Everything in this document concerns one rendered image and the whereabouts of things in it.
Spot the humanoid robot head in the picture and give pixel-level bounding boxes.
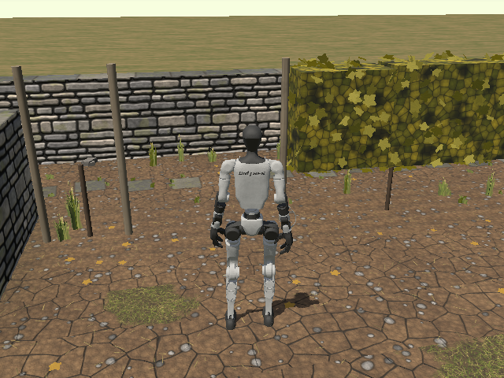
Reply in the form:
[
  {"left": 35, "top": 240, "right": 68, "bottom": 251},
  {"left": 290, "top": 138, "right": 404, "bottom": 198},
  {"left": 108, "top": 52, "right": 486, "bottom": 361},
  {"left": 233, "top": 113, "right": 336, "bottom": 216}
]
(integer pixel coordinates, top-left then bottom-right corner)
[{"left": 239, "top": 125, "right": 265, "bottom": 164}]

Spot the robot left hand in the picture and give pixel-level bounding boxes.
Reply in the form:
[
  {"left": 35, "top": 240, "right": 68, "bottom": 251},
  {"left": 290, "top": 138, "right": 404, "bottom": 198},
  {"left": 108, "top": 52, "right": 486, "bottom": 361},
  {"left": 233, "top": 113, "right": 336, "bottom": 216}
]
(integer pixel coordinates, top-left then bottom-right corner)
[{"left": 210, "top": 227, "right": 226, "bottom": 248}]

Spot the robot right hand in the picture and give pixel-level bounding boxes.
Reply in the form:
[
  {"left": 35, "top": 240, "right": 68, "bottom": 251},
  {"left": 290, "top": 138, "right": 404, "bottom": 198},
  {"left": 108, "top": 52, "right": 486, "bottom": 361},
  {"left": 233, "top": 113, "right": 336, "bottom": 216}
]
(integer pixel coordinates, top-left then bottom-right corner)
[{"left": 274, "top": 231, "right": 293, "bottom": 254}]

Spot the robot left upper arm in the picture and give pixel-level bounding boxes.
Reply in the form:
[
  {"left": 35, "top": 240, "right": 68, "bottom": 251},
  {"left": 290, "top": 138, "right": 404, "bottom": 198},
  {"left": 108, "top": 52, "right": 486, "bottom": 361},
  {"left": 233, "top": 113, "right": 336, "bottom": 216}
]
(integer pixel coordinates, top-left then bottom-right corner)
[{"left": 218, "top": 159, "right": 235, "bottom": 202}]

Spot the left robot forearm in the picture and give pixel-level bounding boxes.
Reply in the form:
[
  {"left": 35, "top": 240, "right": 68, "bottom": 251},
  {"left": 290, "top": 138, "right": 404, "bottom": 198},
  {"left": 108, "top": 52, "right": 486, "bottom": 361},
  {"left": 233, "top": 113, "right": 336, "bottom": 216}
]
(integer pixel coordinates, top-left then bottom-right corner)
[{"left": 211, "top": 191, "right": 226, "bottom": 229}]

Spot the robot left foot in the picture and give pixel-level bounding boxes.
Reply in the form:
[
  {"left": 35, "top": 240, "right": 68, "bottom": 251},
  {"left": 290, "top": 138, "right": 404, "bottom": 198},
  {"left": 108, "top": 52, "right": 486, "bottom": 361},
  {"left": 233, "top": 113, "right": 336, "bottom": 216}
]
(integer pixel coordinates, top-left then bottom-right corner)
[{"left": 225, "top": 310, "right": 236, "bottom": 330}]

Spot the robot right upper arm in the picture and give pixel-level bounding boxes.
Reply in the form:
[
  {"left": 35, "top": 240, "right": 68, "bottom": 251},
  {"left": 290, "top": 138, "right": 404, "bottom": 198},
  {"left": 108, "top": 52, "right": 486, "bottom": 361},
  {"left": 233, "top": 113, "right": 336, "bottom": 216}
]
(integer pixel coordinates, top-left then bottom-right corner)
[{"left": 269, "top": 159, "right": 286, "bottom": 204}]

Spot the right robot forearm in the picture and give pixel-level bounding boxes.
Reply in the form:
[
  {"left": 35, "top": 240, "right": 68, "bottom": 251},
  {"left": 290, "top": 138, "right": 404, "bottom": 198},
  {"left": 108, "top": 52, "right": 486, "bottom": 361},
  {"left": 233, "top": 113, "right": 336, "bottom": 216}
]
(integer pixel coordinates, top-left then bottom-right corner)
[{"left": 277, "top": 192, "right": 291, "bottom": 233}]

